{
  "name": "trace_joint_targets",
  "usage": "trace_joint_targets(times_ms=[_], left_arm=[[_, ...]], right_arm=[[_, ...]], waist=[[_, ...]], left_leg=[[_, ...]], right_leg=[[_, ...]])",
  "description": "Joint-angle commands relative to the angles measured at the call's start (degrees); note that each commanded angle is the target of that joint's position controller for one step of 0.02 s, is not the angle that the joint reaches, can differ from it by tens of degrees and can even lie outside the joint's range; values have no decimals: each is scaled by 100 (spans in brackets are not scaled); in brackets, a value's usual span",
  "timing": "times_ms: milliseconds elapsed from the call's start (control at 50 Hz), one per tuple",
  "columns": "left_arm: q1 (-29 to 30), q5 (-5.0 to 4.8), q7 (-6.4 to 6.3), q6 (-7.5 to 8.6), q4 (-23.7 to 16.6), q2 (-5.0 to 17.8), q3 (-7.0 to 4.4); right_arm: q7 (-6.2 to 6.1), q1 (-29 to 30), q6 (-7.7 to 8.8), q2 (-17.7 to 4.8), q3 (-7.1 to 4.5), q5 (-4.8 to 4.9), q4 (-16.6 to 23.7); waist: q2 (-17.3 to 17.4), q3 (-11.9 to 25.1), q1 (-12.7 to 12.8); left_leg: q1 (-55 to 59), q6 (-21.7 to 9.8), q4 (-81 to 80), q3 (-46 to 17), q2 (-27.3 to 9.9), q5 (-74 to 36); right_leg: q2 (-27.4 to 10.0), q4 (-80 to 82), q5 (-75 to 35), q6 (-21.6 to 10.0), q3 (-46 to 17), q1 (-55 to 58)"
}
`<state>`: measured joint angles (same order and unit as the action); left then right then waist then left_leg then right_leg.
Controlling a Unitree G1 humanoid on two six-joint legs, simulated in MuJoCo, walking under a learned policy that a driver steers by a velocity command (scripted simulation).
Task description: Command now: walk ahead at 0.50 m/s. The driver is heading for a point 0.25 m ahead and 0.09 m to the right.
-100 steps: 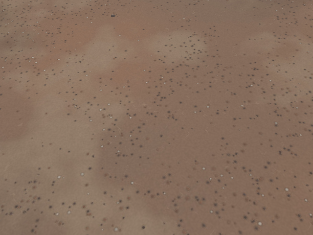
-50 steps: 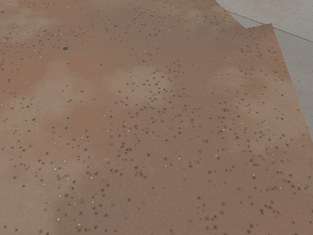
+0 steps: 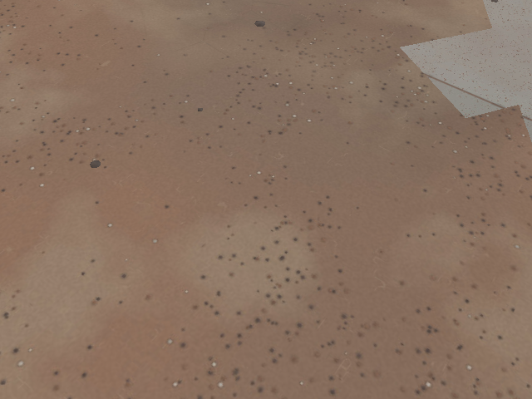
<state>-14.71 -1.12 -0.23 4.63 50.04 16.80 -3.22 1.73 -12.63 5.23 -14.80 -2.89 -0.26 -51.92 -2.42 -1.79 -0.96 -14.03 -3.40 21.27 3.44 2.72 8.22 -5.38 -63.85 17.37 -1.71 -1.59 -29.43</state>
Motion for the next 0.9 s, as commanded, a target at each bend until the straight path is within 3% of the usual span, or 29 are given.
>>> trace_joint_targets(times_ms=[20,60,100,180,240,260,280,300,320,340,360,380,400,420,480,540,580,600,620,640,660,680,760,900], left_arm=[[-155,43,-37,-55,-310,299,-95],[241,100,-39,-54,-443,302,-95],[553,129,-9,-5,-510,138,-36],[1167,101,96,35,-645,112,2],[1071,151,167,67,-648,372,-66],[787,180,169,82,-549,470,-109],[300,225,145,99,-357,623,-180],[-105,300,105,104,-277,971,-249],[-232,363,74,28,-235,1027,-210],[-345,242,103,-47,-201,515,-82],[-37,142,136,-84,-231,468,-39],[409,142,128,-113,-287,453,-25],[791,164,113,-131,-334,373,13],[1044,214,89,-145,-342,381,11],[1268,301,39,-204,-278,370,0],[1292,183,-23,-253,-157,388,5],[1149,134,-40,-292,-21,266,54],[1020,157,-35,-304,54,206,80],[857,176,-42,-327,48,250,45],[936,206,-74,-343,72,245,50],[912,197,-97,-349,103,225,47],[836,185,-117,-360,161,182,51],[737,173,-106,-358,358,184,42],[755,118,-108,-406,603,211,28]], right_arm=[[-31,139,135,-763,-151,0,235],[-97,2,117,-834,-160,6,150],[-156,-31,67,-864,-149,-5,99],[-219,-512,-36,-922,-132,44,-159],[-264,-390,-157,-977,-157,77,-238],[-278,-267,-192,-997,-169,88,-234],[-282,-252,-219,-930,-151,77,-229],[-278,-505,-214,-756,-85,-28,-187],[-223,-1498,-182,-116,114,-81,-375],[-191,-1506,-208,-346,89,12,-504],[-188,-1102,-267,-775,-30,123,-413],[-252,-728,-359,-766,-52,168,-338],[-322,-512,-469,-721,-72,123,-309],[-387,-469,-578,-680,-85,81,-291],[-480,-635,-679,-416,-40,22,-414],[-437,-621,-676,-352,-34,-24,-515],[-393,-516,-672,-384,-37,-135,-518],[-398,-387,-660,-512,-37,-170,-432],[-420,-213,-646,-894,-116,-82,-430],[-408,-110,-591,-753,-100,-39,-472],[-402,-30,-522,-566,-50,-64,-489],[-395,51,-463,-514,-38,-76,-509],[-378,-111,-328,-486,-19,-5,-622],[-386,-243,-386,-459,5,15,-751]], waist=[[634,132,195],[510,-38,133],[545,-52,73],[616,112,-189],[710,257,8],[691,374,198],[550,632,412],[18,1212,438],[-1127,2032,82],[-1011,2460,255],[-590,1959,257],[-267,1402,161],[-136,953,73],[-316,757,-59],[-592,728,-180],[-467,810,-228],[-313,578,-232],[-116,308,-145],[458,16,151],[707,-97,120],[809,-96,164],[886,-66,212],[585,159,135],[295,344,54]], left_leg=[[344,-1069,-1446,-1392,-1548,-718],[406,-1021,-1437,-1040,-1448,-1576],[209,-810,-1287,-483,-1145,-2527],[679,-656,-980,-367,-1172,-2737],[1256,-498,-396,-606,-1426,-2766],[1322,-407,-35,-621,-1392,-2904],[1287,-254,616,-533,-1128,-3011],[783,1,1664,-317,-729,-1965],[-743,381,3344,-278,-144,1178],[-1030,504,4079,-772,-56,3208],[-1253,508,4386,-938,-260,3226],[-1437,540,4333,-817,-426,2927],[-1408,587,4035,-754,-572,2655],[-1058,617,3636,-756,-704,2326],[-167,632,2520,-507,-596,1778],[527,512,1410,-342,-519,554],[856,340,763,-341,-522,135],[706,197,340,-655,-803,255],[32,35,227,-747,-869,1195],[-608,34,-13,-763,-797,1891],[-827,138,-180,-771,-789,1919],[-853,237,-225,-757,-773,1682],[-307,296,29,-656,-703,551],[118,245,245,-533,-622,-443]], right_leg=[[-386,386,-553,138,-184,-662],[-348,1152,-1132,245,-121,-863],[-146,2176,-1826,251,92,-382],[223,3195,-2688,175,204,141],[273,3526,-2209,-58,10,307],[344,3707,-2201,-146,45,656],[427,3980,-2700,-253,144,1357],[-188,3699,-5069,-464,-351,2513],[-1472,3377,-6403,-1522,-1759,4351],[-1673,3632,-5880,-1799,-2341,4327],[-1447,3893,-4625,-1590,-2055,3682],[-1249,4163,-3496,-1370,-1818,3011],[-1114,4466,-2558,-1234,-1610,2281],[-949,4729,-1823,-1087,-1432,1664],[-599,5009,-1100,-985,-926,930],[-491,5032,-48,-864,-734,731],[-276,5038,1093,-492,-636,453],[-121,4915,1360,-245,-556,402],[214,4772,1129,-56,-245,651],[356,4476,623,43,-56,1233],[363,4274,215,28,-25,1582],[359,4156,-92,-15,4,1767],[352,3983,-1007,-95,46,1836],[333,3811,-1899,-70,73,2011]])
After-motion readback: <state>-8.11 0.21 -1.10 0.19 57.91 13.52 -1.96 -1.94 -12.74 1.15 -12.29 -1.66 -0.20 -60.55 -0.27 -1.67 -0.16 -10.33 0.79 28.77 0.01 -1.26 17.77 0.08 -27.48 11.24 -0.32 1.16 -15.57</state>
